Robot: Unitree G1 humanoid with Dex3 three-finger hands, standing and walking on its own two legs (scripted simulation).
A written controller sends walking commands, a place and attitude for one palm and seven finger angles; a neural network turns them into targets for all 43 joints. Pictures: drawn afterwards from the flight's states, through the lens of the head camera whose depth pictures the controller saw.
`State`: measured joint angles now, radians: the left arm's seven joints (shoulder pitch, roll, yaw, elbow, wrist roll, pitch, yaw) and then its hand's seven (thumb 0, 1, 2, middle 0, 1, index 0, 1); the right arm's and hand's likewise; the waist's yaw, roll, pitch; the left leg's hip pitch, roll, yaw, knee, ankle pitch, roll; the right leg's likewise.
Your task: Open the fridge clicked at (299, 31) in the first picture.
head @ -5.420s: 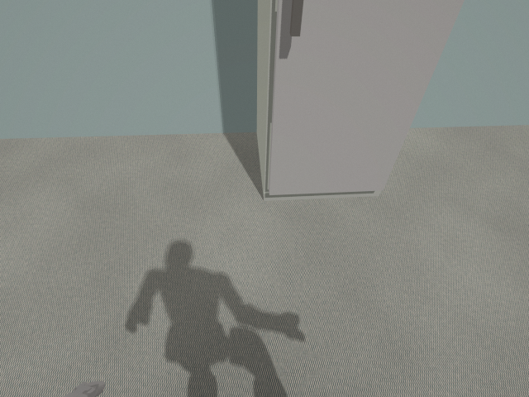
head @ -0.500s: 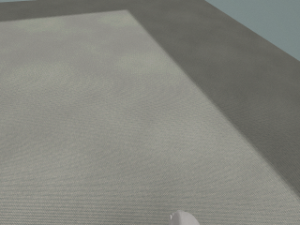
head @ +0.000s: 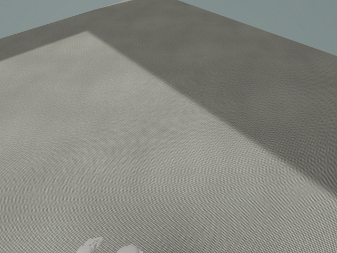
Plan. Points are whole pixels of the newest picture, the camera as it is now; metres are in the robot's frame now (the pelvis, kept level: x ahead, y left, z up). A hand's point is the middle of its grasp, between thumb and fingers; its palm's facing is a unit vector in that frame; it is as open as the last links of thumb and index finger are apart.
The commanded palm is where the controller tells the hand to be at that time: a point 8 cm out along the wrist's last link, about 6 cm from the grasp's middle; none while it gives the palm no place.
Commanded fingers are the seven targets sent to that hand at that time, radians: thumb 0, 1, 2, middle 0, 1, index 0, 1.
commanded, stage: turn to face it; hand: left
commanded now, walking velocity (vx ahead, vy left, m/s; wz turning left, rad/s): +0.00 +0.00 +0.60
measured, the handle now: out of the picture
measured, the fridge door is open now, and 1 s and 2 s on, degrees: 0 0 0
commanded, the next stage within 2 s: none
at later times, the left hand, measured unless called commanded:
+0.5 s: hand out of the picture +0.01 +0.27 -0.16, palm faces +0.30 -0.92 -0.26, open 7.4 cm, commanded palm none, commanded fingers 0.00 0.90 0.90 -0.20 -0.30 -0.20 -0.30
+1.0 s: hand out of the picture -0.02 +0.17 -0.14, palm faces +0.56 -0.78 -0.28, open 7.4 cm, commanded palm none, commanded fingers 0.00 0.90 0.90 -0.20 -0.30 -0.20 -0.30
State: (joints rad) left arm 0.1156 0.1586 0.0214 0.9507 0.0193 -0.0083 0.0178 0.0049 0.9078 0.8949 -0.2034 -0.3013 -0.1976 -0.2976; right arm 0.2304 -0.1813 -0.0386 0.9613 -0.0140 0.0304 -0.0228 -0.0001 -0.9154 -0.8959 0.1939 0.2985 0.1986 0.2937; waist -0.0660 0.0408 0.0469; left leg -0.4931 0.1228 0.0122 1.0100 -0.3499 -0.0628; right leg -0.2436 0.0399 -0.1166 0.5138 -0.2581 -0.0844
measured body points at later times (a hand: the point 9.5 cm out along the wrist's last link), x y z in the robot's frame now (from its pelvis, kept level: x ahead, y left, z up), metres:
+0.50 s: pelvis +0.01 +0.04 +0.01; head +0.05 +0.07 +0.46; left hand +0.00 +0.32 -0.14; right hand +0.12 -0.19 -0.13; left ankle +0.03 +0.12 -0.73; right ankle +0.02 -0.15 -0.65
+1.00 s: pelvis +0.02 -0.04 +0.01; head +0.06 -0.05 +0.46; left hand -0.05 +0.21 -0.12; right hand +0.21 -0.24 -0.15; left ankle -0.08 +0.09 -0.64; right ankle +0.04 -0.13 -0.73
